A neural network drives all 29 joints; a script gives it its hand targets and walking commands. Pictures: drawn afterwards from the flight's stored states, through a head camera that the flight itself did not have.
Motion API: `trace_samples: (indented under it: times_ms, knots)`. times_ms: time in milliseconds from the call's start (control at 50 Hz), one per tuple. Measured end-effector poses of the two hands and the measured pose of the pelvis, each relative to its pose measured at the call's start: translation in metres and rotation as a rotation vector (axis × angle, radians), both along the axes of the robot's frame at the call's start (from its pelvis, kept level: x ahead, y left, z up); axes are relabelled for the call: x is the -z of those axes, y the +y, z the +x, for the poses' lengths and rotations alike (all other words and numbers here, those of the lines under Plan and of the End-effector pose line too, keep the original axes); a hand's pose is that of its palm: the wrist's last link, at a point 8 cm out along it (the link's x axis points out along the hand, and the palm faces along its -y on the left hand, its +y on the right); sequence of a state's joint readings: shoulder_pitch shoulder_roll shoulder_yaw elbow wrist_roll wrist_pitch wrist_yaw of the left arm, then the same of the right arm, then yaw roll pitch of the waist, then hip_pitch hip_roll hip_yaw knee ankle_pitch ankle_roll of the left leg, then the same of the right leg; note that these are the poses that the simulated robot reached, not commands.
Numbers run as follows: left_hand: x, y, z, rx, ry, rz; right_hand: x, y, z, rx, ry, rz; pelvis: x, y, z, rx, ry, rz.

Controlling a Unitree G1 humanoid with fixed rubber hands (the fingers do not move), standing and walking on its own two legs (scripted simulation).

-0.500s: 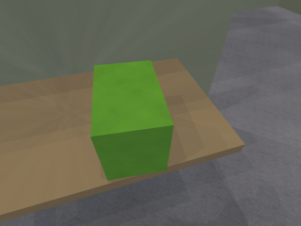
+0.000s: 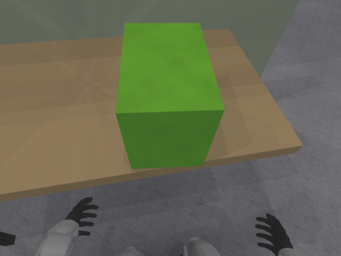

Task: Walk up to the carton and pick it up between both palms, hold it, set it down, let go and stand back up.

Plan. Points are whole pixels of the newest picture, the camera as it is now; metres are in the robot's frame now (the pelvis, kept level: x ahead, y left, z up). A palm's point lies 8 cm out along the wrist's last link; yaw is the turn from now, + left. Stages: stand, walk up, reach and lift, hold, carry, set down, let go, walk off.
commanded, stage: reach and lift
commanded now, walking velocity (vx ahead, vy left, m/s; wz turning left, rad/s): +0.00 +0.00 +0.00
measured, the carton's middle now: (165, 96) +0.49 +0.00 +0.07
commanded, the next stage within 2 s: none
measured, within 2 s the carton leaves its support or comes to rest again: neither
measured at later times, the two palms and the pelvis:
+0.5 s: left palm (59, 245) +0.17 +0.22 -0.03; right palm out of the picture +0.12 -0.22 -0.05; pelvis -0.01 -0.01 +0.04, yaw +0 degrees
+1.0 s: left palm (66, 224) +0.21 +0.21 +0.00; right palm (273, 234) +0.18 -0.21 +0.00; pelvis +0.03 -0.02 +0.05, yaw +1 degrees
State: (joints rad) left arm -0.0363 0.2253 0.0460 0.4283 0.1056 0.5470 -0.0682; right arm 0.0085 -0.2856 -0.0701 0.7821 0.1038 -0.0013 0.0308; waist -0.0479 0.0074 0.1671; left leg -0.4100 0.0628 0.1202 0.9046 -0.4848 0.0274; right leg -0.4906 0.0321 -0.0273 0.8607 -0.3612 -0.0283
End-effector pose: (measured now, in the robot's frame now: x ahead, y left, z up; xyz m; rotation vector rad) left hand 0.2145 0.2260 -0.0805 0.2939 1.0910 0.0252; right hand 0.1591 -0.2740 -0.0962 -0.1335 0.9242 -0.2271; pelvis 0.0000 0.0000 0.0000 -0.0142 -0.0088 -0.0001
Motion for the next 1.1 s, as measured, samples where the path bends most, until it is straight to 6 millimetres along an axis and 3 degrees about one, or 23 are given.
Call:
trace_samples:
  times_ms: [40,100,200,280,460,620,720,860,1100]
  knots:
    - [-0.01,-0.003,-0.004,0.006,-0.039,-0.008,-0.012,0.005,0.01,-0.012,-0.053,0.007,-0.004,-0.001,-0.002,-0.005,-0.021,-0.004]
    - [-0.019,-0.004,-0.021,0.0,-0.06,0.002,-0.028,0.012,0.009,-0.038,-0.079,-0.004,-0.012,-0.003,-0.001,-0.012,-0.046,-0.005]
    - [-0.018,-0.001,-0.052,-0.038,-0.054,-0.003,-0.033,0.022,-0.014,-0.048,-0.054,-0.003,-0.021,-0.006,-0.001,-0.019,-0.066,0.001]
    - [-0.021,0.002,-0.062,-0.065,-0.085,0.005,-0.028,0.033,-0.033,-0.05,-0.044,0.022,-0.023,-0.007,-0.004,-0.016,-0.078,-0.004]
    - [-0.05,-0.004,-0.047,-0.071,-0.207,-0.009,-0.044,0.05,-0.043,-0.032,-0.134,0.064,-0.034,-0.01,-0.006,-0.003,-0.104,0.017]
    - [-0.063,-0.012,-0.036,-0.075,-0.299,-0.026,-0.062,0.041,-0.035,-0.06,-0.206,0.05,-0.04,-0.012,-0.001,0.004,-0.13,0.023]
    - [-0.067,-0.019,-0.033,-0.093,-0.351,-0.054,-0.073,0.038,-0.025,-0.069,-0.248,0.048,-0.042,-0.017,0.006,-0.007,-0.134,0.028]
    - [-0.072,-0.025,-0.021,-0.124,-0.406,-0.097,-0.09,0.051,-0.002,-0.078,-0.287,0.059,-0.048,-0.022,0.016,-0.021,-0.102,0.031]
    - [-0.086,-0.011,-0.007,-0.123,-0.53,-0.11,-0.107,0.066,0.032,-0.067,-0.371,0.075,-0.051,-0.011,0.043,-0.03,-0.053,0.013]
